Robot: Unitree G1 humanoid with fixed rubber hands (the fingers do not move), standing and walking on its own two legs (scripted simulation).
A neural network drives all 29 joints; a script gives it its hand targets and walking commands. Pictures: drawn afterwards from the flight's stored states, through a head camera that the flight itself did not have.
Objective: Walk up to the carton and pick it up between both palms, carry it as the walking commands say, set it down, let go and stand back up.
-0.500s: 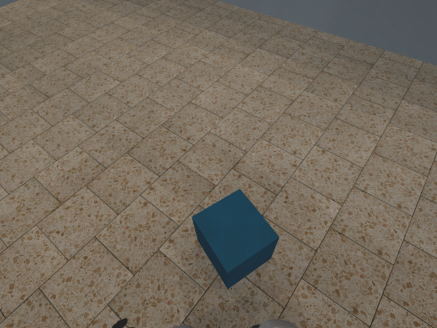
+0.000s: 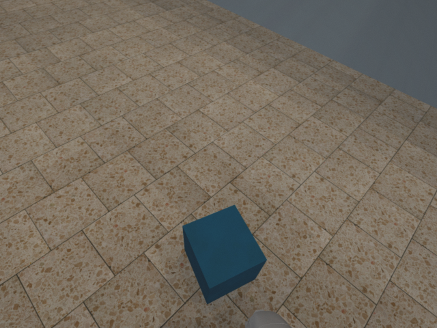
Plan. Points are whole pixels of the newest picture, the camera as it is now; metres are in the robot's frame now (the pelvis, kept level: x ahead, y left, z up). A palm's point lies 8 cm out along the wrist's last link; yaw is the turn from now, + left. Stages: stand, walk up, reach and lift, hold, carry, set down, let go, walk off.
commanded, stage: walk up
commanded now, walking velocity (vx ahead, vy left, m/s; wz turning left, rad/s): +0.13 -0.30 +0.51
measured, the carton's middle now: (220, 254) +0.47 -0.08 -0.65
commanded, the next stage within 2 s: stand in 1.54 s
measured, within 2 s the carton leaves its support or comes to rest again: neither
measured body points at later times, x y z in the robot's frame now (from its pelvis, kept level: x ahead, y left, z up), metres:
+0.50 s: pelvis +0.07 -0.15 -0.02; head +0.11 -0.11 +0.43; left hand +0.03 +0.08 -0.19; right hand +0.26 -0.35 -0.14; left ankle +0.06 -0.09 -0.74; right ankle +0.06 -0.23 -0.72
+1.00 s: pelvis +0.05 -0.20 -0.01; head +0.10 -0.21 +0.44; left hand +0.03 +0.07 -0.14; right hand +0.19 -0.43 -0.17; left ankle -0.04 -0.10 -0.69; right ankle +0.11 -0.33 -0.74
